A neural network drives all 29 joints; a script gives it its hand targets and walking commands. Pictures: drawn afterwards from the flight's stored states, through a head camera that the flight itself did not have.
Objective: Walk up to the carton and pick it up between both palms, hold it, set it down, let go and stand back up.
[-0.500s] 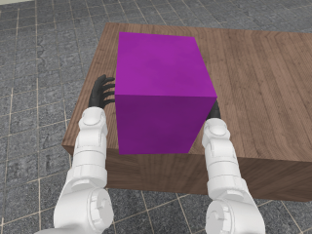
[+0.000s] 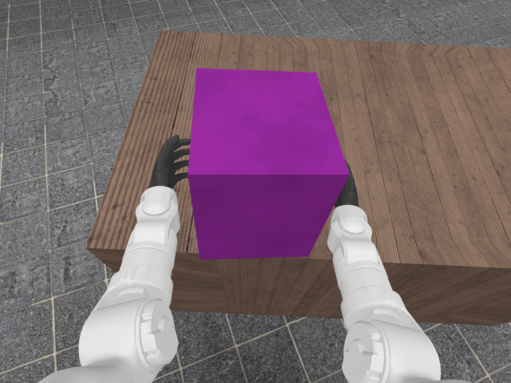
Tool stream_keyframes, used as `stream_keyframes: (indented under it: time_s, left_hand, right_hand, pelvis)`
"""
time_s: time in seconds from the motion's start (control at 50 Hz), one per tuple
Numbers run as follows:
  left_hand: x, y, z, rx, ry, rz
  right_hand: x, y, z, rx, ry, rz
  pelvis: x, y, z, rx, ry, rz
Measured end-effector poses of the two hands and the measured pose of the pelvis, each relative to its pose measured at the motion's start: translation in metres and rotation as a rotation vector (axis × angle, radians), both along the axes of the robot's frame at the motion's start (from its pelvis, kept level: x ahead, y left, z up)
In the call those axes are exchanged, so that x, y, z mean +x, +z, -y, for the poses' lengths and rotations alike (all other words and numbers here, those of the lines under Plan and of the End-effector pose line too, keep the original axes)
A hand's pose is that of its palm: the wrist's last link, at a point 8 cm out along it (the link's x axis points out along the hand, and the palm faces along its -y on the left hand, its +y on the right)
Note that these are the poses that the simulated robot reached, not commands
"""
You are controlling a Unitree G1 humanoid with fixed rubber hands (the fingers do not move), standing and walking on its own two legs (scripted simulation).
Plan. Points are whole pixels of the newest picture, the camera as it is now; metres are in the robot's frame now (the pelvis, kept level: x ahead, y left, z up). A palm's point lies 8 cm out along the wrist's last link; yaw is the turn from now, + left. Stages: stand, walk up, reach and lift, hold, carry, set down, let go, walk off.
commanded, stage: set down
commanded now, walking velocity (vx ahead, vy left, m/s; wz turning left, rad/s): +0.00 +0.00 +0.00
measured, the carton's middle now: (256, 168) +0.46 +0.02 +0.00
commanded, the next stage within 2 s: none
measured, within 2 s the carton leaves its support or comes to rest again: neither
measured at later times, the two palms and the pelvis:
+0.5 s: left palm (165, 176) +0.43 +0.17 +0.02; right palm (340, 193) +0.41 -0.13 +0.01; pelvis +0.01 +0.01 +0.00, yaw +1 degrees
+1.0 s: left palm (160, 169) +0.44 +0.18 +0.03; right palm (356, 187) +0.42 -0.15 +0.01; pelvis -0.02 -0.01 +0.00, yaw +0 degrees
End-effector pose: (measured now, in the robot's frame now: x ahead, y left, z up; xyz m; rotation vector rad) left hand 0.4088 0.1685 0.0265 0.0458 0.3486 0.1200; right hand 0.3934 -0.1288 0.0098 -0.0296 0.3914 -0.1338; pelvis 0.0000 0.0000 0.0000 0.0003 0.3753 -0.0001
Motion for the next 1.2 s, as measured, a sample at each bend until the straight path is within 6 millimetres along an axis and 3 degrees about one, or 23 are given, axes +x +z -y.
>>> stream_keyframes:
  time_s: [0.42, 0.84, 1.2]
  left_hand:
    - [0.02, -0.007, -0.004, 0.018, 0.003, 0.005]
    - [0.029, -0.005, -0.004, 0.036, -0.023, -0.006]
    - [0.034, 0.008, -0.025, 0.038, -0.029, -0.013]
  right_hand:
    - [0.02, -0.004, -0.004, -0.003, -0.008, 0.027]
    - [0.029, -0.004, 0.014, -0.024, -0.024, 0.012]
    - [0.034, 0.009, 0.031, -0.038, -0.019, -0.005]
  pelvis:
    - [0.015, -0.001, -0.008, 0.001, 0.01, -0.039]
    - [-0.007, -0.003, 0.006, 0.001, -0.002, -0.044]
    - [-0.029, -0.007, 0.009, 0.005, -0.007, -0.052]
